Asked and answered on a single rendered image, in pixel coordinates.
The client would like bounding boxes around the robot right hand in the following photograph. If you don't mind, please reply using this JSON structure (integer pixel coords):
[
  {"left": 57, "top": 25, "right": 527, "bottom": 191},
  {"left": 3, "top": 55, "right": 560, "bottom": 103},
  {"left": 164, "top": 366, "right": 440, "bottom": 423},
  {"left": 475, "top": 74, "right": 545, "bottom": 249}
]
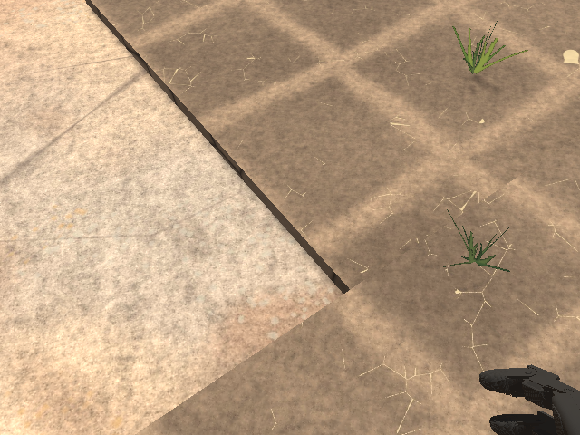
[{"left": 479, "top": 364, "right": 580, "bottom": 435}]

